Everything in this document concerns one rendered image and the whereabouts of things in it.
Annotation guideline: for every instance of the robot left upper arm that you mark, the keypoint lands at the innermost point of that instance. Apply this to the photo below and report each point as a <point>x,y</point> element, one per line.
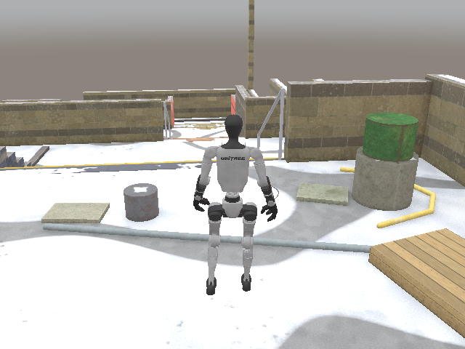
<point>209,154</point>

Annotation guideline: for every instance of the robot right upper arm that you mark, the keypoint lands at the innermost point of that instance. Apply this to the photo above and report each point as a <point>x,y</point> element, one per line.
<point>256,154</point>

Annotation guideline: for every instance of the left robot forearm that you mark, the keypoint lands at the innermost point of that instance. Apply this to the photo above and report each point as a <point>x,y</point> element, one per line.
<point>199,191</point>

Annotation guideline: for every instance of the robot left hand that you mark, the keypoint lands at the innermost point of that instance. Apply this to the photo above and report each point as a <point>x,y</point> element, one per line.
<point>202,201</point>

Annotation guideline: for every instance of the robot right hand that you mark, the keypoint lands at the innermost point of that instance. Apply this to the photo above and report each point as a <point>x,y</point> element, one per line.
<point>271,209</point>

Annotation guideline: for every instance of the humanoid robot head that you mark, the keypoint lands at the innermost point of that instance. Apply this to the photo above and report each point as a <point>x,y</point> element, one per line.
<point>233,126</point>

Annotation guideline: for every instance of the right robot forearm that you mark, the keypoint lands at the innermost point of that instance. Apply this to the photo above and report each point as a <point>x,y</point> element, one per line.
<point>268,194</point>

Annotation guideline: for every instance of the robot torso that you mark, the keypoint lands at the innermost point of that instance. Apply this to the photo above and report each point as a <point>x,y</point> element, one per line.
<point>232,175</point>

